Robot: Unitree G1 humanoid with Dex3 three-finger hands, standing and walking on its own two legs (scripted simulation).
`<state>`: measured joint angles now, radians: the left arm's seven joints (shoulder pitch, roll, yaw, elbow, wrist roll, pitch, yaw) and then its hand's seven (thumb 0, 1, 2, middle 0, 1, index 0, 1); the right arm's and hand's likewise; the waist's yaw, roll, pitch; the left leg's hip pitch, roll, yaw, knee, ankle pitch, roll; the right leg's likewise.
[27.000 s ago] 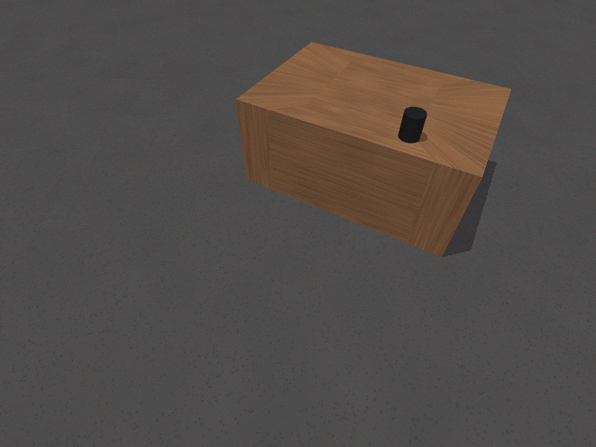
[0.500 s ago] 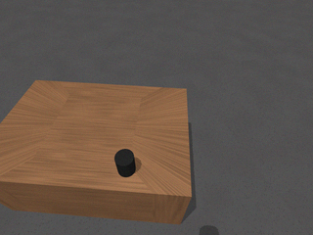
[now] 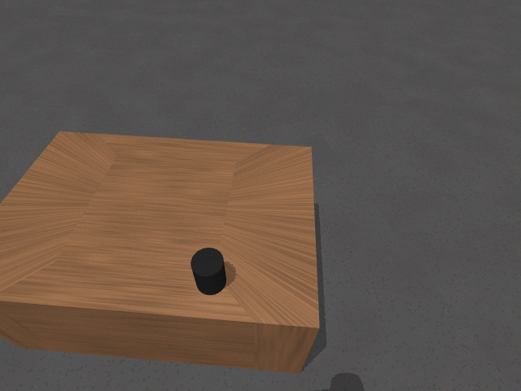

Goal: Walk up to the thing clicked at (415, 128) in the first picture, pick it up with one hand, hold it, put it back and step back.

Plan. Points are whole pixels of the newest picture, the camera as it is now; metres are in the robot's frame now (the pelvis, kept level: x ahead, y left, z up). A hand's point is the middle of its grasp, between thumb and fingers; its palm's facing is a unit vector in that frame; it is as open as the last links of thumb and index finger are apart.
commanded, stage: stand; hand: left
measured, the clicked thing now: (209, 271) +0.46 +0.15 -0.28
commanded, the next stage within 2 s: step back in 0.06 s
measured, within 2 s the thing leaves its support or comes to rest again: neither
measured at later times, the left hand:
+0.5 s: hand out of the picture -0.03 +0.22 -0.15, palm faces +0.01 -0.90 -0.43, open 7.4 cm
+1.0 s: hand out of the picture -0.13 +0.28 -0.17, palm faces +0.11 -0.91 -0.40, open 7.4 cm
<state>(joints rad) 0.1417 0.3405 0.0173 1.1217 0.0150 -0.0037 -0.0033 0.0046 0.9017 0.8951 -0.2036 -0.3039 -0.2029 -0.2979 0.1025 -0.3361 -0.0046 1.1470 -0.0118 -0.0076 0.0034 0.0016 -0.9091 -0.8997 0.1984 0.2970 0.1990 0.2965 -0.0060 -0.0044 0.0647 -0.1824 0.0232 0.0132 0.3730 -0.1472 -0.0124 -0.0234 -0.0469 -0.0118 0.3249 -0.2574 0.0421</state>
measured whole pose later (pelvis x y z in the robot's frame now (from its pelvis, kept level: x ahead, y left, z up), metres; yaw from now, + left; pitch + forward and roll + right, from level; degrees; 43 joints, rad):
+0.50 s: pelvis -0.08 -0.05 -0.02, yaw +2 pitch -1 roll +2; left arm 0.16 0.32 0.07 0.94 0.04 0.03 0.00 0.01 0.90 0.89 -0.21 -0.30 -0.21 -0.30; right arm 0.08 -0.42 -0.05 0.94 0.00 0.07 -0.02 0.00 -0.91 -0.90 0.20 0.30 0.20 0.30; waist 0.01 0.07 0.18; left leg -0.53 -0.14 -0.18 1.19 -0.45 0.01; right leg -0.29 -0.01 -0.03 0.63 -0.33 -0.04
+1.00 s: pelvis -0.21 -0.01 -0.02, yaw +5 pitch -2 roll -1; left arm 0.16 0.40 0.09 0.86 0.01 0.04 0.03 0.01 0.90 0.89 -0.20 -0.30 -0.20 -0.30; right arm 0.09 -0.36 -0.04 0.87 -0.04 0.05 0.01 0.00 -0.91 -0.90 0.20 0.30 0.20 0.30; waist 0.01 -0.02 0.16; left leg -0.32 0.00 0.01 0.61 -0.26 0.04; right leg -0.48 0.10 0.11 1.24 -0.51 0.01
